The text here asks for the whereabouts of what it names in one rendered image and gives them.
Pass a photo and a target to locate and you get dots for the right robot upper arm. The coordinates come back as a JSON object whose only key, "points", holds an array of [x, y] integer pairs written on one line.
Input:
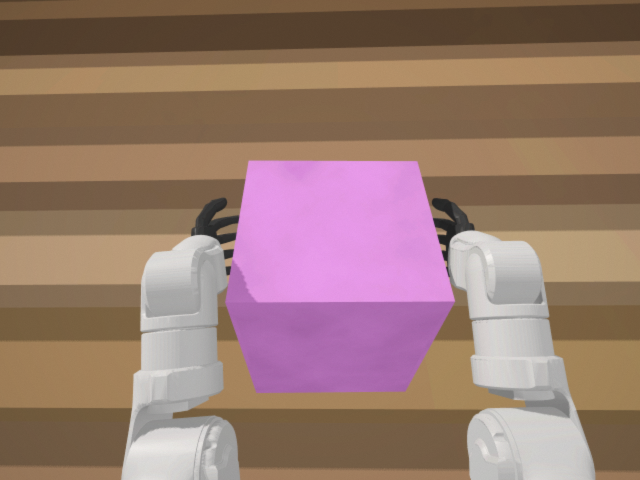
{"points": [[526, 443]]}

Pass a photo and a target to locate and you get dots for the right robot hand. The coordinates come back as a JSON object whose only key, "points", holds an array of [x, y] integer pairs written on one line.
{"points": [[459, 225]]}

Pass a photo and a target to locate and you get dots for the carton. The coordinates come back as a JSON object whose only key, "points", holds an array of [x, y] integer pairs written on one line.
{"points": [[337, 282]]}

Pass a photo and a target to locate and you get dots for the robot left forearm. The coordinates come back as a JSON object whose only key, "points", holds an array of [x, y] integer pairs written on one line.
{"points": [[179, 365]]}

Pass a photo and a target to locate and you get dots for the left robot hand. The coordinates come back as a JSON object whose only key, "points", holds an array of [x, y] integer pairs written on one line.
{"points": [[206, 226]]}

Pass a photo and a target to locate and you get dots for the left robot upper arm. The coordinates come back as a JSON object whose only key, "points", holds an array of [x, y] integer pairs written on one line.
{"points": [[193, 448]]}

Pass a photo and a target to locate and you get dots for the robot right forearm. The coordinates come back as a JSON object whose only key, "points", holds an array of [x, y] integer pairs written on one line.
{"points": [[514, 354]]}

